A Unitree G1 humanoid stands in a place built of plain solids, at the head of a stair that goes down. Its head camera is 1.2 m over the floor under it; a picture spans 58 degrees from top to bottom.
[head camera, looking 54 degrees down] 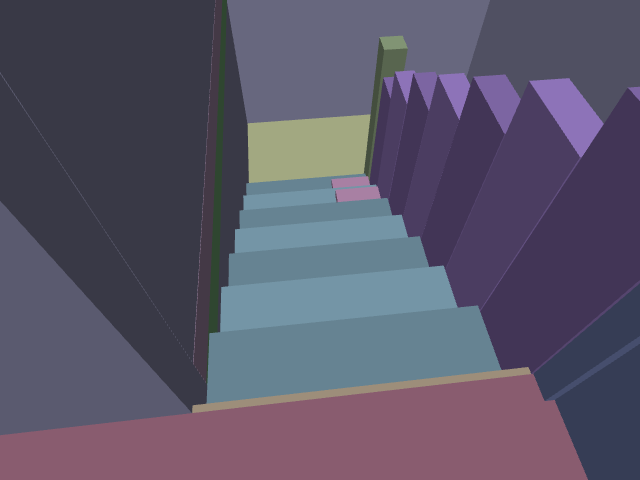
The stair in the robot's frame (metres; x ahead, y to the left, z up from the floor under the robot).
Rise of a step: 0.18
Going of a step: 0.28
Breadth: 0.94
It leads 6 degrees to the left of straight ahead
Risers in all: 8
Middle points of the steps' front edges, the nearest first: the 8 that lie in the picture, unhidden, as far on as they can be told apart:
0.38 -0.12 0.00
0.66 -0.09 -0.17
0.94 -0.06 -0.35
1.23 -0.03 -0.53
1.51 0.00 -0.70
1.79 0.04 -0.88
2.07 0.07 -1.05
2.36 0.10 -1.23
